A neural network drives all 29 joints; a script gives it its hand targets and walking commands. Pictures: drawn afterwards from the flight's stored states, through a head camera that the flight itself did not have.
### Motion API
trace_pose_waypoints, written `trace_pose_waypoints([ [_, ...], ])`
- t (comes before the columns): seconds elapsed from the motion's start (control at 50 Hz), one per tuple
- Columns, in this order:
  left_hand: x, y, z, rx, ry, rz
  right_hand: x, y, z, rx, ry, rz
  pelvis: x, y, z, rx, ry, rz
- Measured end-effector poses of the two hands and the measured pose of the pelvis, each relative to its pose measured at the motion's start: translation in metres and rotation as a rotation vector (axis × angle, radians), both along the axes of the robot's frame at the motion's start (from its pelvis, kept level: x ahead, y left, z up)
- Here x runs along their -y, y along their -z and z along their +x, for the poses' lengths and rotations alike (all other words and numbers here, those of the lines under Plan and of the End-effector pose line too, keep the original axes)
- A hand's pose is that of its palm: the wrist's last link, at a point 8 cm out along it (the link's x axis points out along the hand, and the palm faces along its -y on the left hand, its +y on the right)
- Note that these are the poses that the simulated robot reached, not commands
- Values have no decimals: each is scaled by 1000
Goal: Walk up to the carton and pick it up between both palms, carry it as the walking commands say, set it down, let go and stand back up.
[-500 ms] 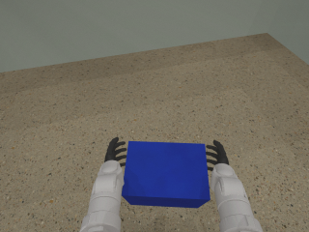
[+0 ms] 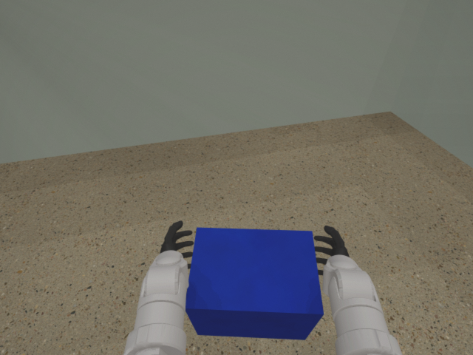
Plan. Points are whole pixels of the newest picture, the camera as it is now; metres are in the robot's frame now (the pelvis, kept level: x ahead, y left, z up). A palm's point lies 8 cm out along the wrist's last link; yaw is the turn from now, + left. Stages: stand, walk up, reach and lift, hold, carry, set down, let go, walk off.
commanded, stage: reach and lift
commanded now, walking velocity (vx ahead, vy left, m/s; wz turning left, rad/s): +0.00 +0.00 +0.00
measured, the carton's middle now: (252, 285) +0.32 +0.02 -0.05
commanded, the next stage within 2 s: hold in 1.00 s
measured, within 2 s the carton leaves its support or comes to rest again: neither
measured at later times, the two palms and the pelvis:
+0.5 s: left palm (176, 254) +0.31 +0.15 +0.05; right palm (351, 265) +0.30 -0.15 +0.05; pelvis +0.01 +0.01 +0.00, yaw -1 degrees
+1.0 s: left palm (168, 259) +0.30 +0.17 +0.04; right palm (345, 264) +0.30 -0.14 +0.05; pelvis +0.02 +0.00 +0.01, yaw +0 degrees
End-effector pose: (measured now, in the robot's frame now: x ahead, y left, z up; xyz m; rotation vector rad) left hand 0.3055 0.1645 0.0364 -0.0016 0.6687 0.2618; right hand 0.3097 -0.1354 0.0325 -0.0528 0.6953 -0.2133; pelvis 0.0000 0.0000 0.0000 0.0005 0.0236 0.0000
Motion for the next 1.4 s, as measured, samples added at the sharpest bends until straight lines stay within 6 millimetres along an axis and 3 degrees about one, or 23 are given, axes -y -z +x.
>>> trace_pose_waypoints([
  [0.18, 3, -10, 1, 0, 17, -11, 2, -15, -4, 1, 33, -15, -6, -2, 3, 50, 0, -2],
  [0.52, 11, -12, 4, -13, 87, -33, 16, -17, -10, -8, 28, 13, -9, -4, 11, 73, 8, 3],
  [0.88, 2, -10, 0, -19, 35, 5, 8, -14, -3, -8, -48, 38, -2, -5, 16, 71, -3, 4],
  [1.4, -3, -7, -14, -15, 111, -27, 10, -13, -20, -2, -55, 52, -10, -4, 12, 110, 0, 3],
])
